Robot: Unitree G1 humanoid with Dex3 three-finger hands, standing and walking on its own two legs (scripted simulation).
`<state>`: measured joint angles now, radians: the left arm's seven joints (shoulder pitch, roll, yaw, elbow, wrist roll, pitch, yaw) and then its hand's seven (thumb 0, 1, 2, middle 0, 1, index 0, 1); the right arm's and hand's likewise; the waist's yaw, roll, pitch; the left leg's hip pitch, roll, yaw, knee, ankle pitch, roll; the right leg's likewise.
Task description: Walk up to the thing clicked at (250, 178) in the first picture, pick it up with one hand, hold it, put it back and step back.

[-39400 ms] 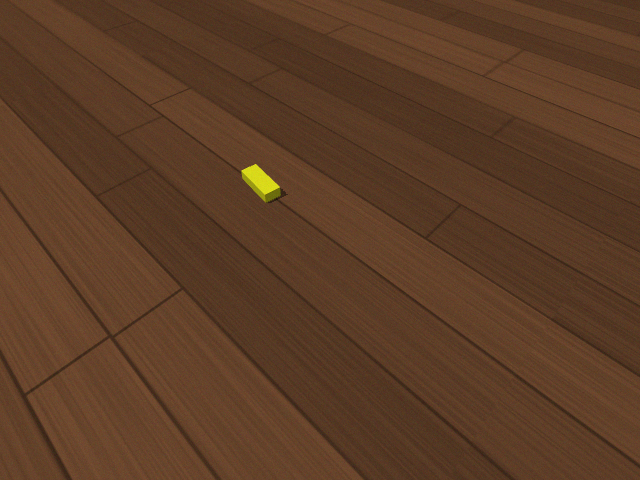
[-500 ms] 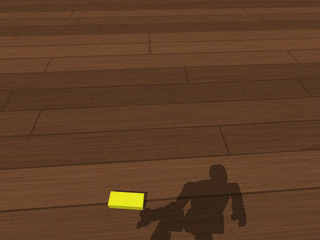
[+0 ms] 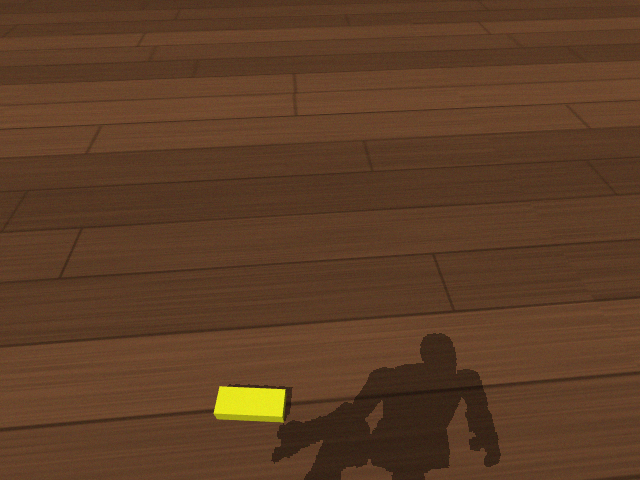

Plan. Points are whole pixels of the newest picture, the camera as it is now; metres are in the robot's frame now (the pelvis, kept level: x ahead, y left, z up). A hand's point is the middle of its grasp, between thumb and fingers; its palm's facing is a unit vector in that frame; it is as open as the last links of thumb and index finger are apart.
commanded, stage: stand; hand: left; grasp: from above
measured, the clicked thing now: (251, 404) +0.47 +0.24 -0.75
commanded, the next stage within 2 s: step back in 1.46 s
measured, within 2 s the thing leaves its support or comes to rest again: neither
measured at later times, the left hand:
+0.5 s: hand out of the picture +0.07 +0.24 -0.16, palm faces +0.01 -0.94 -0.34, open 7.4 cm
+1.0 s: hand out of the picture +0.10 +0.24 -0.15, palm faces +0.00 -0.94 -0.34, open 7.4 cm
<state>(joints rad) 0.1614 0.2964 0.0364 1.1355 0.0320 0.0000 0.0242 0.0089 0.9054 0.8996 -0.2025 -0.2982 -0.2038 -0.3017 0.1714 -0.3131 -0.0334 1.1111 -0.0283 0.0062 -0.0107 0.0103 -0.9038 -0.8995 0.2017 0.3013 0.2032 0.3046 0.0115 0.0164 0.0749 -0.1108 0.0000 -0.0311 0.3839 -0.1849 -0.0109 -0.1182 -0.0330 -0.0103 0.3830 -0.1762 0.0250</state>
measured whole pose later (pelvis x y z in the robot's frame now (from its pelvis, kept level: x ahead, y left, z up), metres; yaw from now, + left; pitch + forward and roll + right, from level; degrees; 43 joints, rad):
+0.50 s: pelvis +0.01 +0.00 +0.00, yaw +0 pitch -4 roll +0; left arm 0.12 0.30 0.03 1.15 0.02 0.00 0.01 0.01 0.91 0.90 -0.20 -0.30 -0.20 -0.30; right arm 0.14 -0.32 -0.01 1.13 -0.02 0.00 -0.01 0.01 -0.90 -0.90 0.20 0.30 0.20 0.30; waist 0.01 0.02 0.07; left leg -0.10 0.01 -0.03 0.34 -0.18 -0.02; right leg -0.11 -0.02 -0.01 0.35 -0.17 0.02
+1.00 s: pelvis +0.02 -0.01 +0.00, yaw -1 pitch -3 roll +0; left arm 0.10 0.31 0.03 1.15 0.02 -0.01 0.01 0.01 0.91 0.90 -0.20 -0.30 -0.20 -0.30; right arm 0.12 -0.33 -0.01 1.13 -0.02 -0.01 0.00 0.01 -0.90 -0.90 0.20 0.30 0.20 0.30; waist 0.01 0.02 0.07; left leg -0.08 0.02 -0.02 0.32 -0.18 -0.02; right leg -0.11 -0.02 0.00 0.34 -0.18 0.01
